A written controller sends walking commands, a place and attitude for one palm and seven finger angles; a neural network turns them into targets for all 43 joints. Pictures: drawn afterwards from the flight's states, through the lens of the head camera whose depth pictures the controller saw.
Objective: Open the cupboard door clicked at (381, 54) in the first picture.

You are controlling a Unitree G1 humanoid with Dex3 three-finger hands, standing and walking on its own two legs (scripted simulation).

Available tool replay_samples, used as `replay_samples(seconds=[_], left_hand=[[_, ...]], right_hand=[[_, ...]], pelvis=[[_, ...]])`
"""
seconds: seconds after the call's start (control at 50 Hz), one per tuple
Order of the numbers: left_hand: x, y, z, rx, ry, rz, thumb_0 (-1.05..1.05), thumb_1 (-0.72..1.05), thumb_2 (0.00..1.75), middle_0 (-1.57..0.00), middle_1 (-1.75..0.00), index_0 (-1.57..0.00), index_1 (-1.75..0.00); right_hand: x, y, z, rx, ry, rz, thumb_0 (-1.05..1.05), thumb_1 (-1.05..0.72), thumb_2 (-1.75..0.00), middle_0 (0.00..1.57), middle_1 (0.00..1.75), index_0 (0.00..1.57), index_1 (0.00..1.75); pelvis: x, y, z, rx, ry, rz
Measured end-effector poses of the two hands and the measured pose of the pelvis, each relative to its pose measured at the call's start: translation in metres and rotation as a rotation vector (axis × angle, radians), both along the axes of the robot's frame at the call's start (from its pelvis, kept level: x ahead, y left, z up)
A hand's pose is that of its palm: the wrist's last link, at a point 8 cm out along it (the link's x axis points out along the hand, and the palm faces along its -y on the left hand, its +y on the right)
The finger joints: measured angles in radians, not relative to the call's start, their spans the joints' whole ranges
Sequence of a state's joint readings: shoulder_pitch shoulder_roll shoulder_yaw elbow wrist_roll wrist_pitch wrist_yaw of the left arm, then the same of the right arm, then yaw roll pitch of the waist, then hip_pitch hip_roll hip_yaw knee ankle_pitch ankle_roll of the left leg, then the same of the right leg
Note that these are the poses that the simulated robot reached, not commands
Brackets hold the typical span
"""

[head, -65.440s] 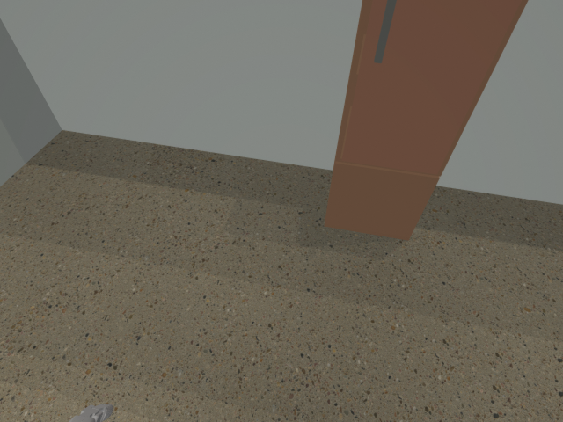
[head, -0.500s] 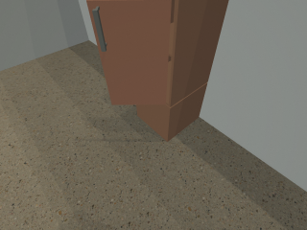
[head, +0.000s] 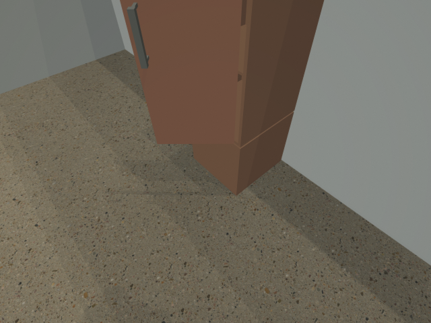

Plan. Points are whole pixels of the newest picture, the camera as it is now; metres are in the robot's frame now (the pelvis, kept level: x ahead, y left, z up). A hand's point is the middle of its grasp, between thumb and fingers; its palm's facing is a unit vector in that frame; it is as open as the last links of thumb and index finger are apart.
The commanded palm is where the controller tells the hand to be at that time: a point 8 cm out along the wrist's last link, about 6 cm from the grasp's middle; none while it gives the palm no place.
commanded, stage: look to check the result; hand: left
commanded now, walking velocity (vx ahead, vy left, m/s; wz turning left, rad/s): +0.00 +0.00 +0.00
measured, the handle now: (140, 36) +0.85 +0.27 +0.13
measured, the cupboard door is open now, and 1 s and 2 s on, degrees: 48 48 48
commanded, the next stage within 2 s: none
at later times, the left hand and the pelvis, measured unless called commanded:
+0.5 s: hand out of the picture +0.05 +0.20 -0.17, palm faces -0.01 -0.96 -0.27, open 7.4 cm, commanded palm none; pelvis +0.01 +0.00 +0.00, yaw +0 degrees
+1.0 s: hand out of the picture +0.05 +0.21 -0.16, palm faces -0.02 -0.96 -0.28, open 7.4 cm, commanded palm none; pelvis +0.01 +0.00 +0.00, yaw -1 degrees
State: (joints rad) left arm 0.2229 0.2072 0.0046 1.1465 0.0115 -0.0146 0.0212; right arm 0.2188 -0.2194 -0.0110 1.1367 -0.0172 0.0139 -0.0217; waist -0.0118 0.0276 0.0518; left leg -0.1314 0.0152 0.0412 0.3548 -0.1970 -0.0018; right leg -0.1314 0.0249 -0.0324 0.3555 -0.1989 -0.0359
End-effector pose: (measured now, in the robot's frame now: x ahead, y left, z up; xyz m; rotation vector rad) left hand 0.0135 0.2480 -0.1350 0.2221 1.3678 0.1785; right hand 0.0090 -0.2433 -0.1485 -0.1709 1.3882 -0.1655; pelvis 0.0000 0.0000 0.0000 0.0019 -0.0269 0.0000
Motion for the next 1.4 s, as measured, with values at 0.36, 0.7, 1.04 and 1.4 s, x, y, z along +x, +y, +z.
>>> replay_samples(seconds=[0.36,0.7,1.04,1.4], left_hand=[[0.023,-0.001,0.001,-0.003,-0.042,-0.02,0.0,0.91,0.9,-0.2,-0.3,-0.2,-0.29],[0.031,0.006,0.005,0.018,-0.049,-0.028,0.0,0.91,0.9,-0.2,-0.3,-0.2,-0.29],[0.037,0.009,0.006,0.021,-0.064,-0.037,0.0,0.91,0.9,-0.2,-0.3,-0.2,-0.29],[0.041,0.016,0.009,0.034,-0.073,-0.043,0.0,0.91,0.9,-0.2,-0.3,-0.2,-0.29]], right_hand=[[0.014,-0.004,0.002,-0.008,-0.027,0.004,0.01,-0.91,-0.9,0.2,0.3,0.2,0.3],[0.016,-0.01,0.004,-0.018,-0.023,-0.001,0.01,-0.91,-0.9,0.2,0.3,0.21,0.3],[0.025,-0.018,0.007,-0.037,-0.047,0.006,0.01,-0.91,-0.9,0.2,0.3,0.21,0.3],[0.029,-0.023,0.01,-0.047,-0.055,0.01,0.01,-0.91,-0.9,0.2,0.3,0.21,0.3]], pelvis=[[0.005,0.0,0.001,0.0,0.001,-0.003],[0.009,-0.002,0.001,0.001,0.002,-0.007],[0.01,-0.002,0.002,0.0,-0.001,-0.008],[0.009,-0.002,0.002,0.0,-0.002,-0.008]])
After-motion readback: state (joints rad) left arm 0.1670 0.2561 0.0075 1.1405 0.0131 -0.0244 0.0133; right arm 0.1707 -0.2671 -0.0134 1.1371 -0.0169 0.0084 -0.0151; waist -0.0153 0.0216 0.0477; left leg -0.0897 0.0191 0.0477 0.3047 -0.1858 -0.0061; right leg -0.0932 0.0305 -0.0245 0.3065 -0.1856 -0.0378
